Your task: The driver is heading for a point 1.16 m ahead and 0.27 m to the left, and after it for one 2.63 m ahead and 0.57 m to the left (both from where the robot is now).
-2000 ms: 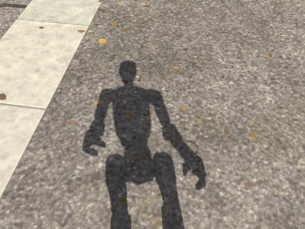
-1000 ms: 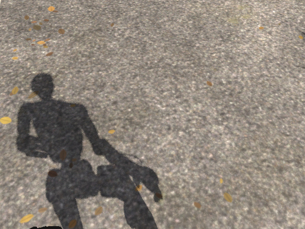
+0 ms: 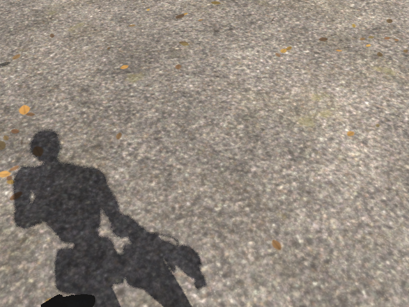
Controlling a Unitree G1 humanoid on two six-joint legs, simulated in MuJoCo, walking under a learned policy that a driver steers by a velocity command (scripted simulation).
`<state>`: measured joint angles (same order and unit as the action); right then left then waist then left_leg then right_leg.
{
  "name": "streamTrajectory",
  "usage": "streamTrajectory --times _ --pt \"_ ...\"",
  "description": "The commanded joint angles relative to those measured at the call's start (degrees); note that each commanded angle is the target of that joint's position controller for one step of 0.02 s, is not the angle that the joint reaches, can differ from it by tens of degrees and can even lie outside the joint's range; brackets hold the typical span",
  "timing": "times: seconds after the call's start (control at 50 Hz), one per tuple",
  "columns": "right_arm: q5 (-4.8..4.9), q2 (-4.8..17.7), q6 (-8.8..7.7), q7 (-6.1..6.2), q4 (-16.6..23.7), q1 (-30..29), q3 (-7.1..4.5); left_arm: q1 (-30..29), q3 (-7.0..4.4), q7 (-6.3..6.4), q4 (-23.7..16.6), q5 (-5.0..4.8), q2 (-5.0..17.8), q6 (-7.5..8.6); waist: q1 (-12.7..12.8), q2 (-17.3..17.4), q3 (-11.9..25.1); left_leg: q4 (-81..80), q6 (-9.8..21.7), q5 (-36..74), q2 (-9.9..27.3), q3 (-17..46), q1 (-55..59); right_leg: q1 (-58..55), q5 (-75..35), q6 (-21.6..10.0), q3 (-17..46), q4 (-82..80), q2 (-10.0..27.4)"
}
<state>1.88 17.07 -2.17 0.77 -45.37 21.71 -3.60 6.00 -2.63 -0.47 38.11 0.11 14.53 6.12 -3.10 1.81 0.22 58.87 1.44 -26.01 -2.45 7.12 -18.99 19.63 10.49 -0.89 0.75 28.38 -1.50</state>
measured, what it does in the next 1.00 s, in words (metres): walks ahead, turning left: left foot, then right foot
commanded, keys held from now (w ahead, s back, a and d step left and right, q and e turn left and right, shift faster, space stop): w+q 0.46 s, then w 0.54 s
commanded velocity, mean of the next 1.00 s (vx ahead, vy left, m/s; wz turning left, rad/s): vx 0.50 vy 0.00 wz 0.38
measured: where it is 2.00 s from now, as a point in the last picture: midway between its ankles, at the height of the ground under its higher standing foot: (116, 185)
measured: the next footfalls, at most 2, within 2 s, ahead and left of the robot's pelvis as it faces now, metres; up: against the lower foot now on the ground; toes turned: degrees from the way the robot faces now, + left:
left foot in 0.40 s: +0.34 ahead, +0.18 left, +0.00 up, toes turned +18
right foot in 0.94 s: +0.71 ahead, +0.09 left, +0.00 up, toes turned +22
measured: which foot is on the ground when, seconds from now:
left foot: up 0.00-0.38, down 0.40-0.96, up 0.98-1.00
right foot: down 0.00-0.42, up 0.44-0.92, down 0.94-1.00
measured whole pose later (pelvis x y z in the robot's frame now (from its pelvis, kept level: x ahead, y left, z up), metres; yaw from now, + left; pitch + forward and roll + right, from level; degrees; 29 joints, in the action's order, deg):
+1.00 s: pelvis +0.54 +0.13 -0.01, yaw +23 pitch +2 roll +0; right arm 0.9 17.5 -2.4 0.2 -46.1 21.9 -3.1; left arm 5.2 -2.1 -2.3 41.2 -0.2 15.8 6.1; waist -2.6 1.0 -1.3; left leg 53.2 2.0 -27.8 -2.9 5.6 -10.5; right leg 26.6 8.5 -2.8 -2.2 32.3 -1.0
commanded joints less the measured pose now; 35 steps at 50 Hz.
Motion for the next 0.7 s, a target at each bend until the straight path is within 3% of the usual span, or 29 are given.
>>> streamTrajectory --times 0.02,0.06,0.16,0.24,0.32,0.36,0.38,0.4,0.42,0.44,0.46,0.48,0.5,0.52,0.54,0.58,0.64,0.7 --pt "-0.56 6.2 -0.54 -0.11 5.8 -3.7 -1.75 7.0 -2.07 0.02 0.0 0.35 5.8 -0.17 5.1 -7.0 -0.8 8.5 -1.0 6.1 7.0 0.6 -25.1 -20.0 3.5 -9.0 20.3 -15.0 17.8" --pt "-0.22 4.2 0.05 -0.83 6.7 -4.6 -1.51 5.9 -2.13 0.09 0.9 0.58 5.7 0.14 4.0 -8.7 -1.6 6.8 -1.5 9.1 8.7 -0.7 -22.3 -15.5 -2.9 -8.7 13.3 -17.6 15.8" --pt "-0.57 2.2 0.33 -1.86 9.7 -9.9 -0.67 6.8 -3.22 0.45 3.3 0.29 8.7 0.44 4.4 -5.6 -2.0 -4.3 -2.8 19.0 9.4 -2.0 -23.4 -15.7 -13.9 -9.9 3.0 -19.9 15.9" --pt "-0.64 1.5 -0.18 -3.26 12.1 -17.0 0.07 8.8 -3.64 0.81 5.0 -0.31 10.9 -0.21 6.8 -4.6 -3.6 -16.2 -1.5 27.5 8.1 -5.7 -19.6 -16.5 -15.6 -8.3 -3.9 -19.9 15.4" --pt "-0.50 2.7 0.04 -4.31 15.0 -21.3 -0.22 11.3 -4.28 0.88 6.9 -1.45 13.0 -1.38 6.9 -5.0 -4.6 -21.9 1.5 22.6 6.4 -8.5 -18.2 -22.5 -23.3 -6.5 -7.4 -16.3 17.4" --pt "-0.84 4.8 0.43 -4.39 15.3 -18.5 -1.31 11.3 -4.80 1.25 6.9 -1.80 14.9 -2.14 4.3 -7.0 -1.4 -22.6 3.9 16.5 2.6 -12.0 -11.1 -24.4 -42.5 -5.2 -9.8 -8.2 17.3" --pt "-0.85 6.8 0.67 -4.20 14.0 -12.5 -2.52 11.0 -4.91 1.48 6.8 -1.96 15.5 -2.62 0.5 -6.9 2.2 -24.2 5.6 15.9 0.1 -13.4 -2.7 -23.3 -49.4 -4.2 -11.3 0.8 16.4" --pt "-0.63 10.0 1.04 -3.41 11.5 -2.8 -4.40 11.1 -4.38 1.76 6.6 -1.83 14.4 -2.73 -4.5 -5.4 7.2 -26.9 7.8 19.0 -1.6 -12.4 12.4 -16.2 -46.6 -2.3 -12.6 13.6 14.4" --pt "-0.15 15.1 1.71 -2.02 10.1 3.8 -5.71 13.8 -2.54 1.60 5.3 0.84 9.4 -2.33 -4.7 6.0 12.6 -26.5 11.9 22.4 10.0 4.9 30.0 0.6 -11.4 0.3 -12.8 32.9 10.6" --pt "-0.10 18.2 0.82 -2.34 12.3 0.6 -5.42 16.2 -0.75 0.73 2.0 0.87 5.5 -0.55 0.3 15.3 21.5 -37.2 23.6 7.4 21.9 39.0 43.5 20.6 24.3 2.6 -2.3 50.3 -0.9" --pt "-0.53 12.9 0.15 -2.82 12.6 1.4 -4.06 9.3 -2.11 -0.04 1.5 -1.22 11.6 1.09 -4.2 5.6 20.1 -41.7 20.4 2.8 21.2 37.5 41.7 26.5 20.9 1.5 5.5 52.3 2.4" --pt "-0.96 10.4 -0.49 -2.80 11.7 -0.4 -3.23 6.2 -2.02 -0.36 0.5 -2.64 11.8 1.78 -3.3 3.9 11.8 -42.1 18.0 5.8 19.5 28.8 34.3 28.2 15.8 0.4 4.1 49.2 4.6" --pt "-1.10 8.9 -0.88 -2.76 11.8 -4.0 -2.64 6.2 -1.70 0.10 1.2 -1.80 10.6 1.87 -0.4 -1.7 6.7 -42.3 16.1 12.6 17.2 22.2 24.9 25.2 11.3 0.5 3.7 44.2 7.2" --pt "-1.50 6.9 -1.08 -2.57 12.1 -7.4 -1.98 6.8 -2.01 0.47 2.0 -0.51 10.9 1.43 1.7 -1.1 4.5 -42.8 15.0 19.8 15.2 17.0 18.2 21.1 8.8 1.0 3.6 39.5 9.1" --pt "-2.20 6.1 -1.22 -2.39 12.6 -9.1 -1.56 8.3 -2.11 0.37 2.5 -0.25 10.8 0.69 3.4 0.8 3.6 -44.1 14.7 24.4 14.0 14.4 13.5 17.3 7.1 1.3 3.7 38.1 10.0" --pt "-2.13 6.2 -1.83 -2.16 11.7 -9.4 -1.49 9.8 -1.88 0.43 3.3 0.22 9.3 -0.51 4.4 1.0 3.2 -46.2 15.3 30.7 13.1 10.6 9.0 14.7 5.1 2.7 2.6 35.0 9.9" --pt "-1.90 7.4 -2.32 -1.41 9.5 -7.2 -1.71 5.0 -1.23 0.66 2.0 0.56 7.4 -1.21 3.2 0.5 0.4 -48.3 14.7 33.9 11.7 5.6 7.4 17.4 -3.5 4.4 2.0 26.3 9.7" --pt "-1.60 7.5 -2.11 -0.89 7.8 -5.3 -1.60 -0.3 -0.70 0.07 1.1 0.24 6.2 -0.71 1.0 1.0 -1.0 -48.4 11.8 30.6 9.4 1.6 7.9 15.9 -15.3 4.2 1.3 14.2 8.1"
Keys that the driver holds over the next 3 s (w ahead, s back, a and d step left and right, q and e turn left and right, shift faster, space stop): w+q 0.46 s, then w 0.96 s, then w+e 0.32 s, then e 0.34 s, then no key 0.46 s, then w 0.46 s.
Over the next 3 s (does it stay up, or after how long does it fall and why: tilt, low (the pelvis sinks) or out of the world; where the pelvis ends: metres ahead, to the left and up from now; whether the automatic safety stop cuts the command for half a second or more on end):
stays up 1.26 0.38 0.01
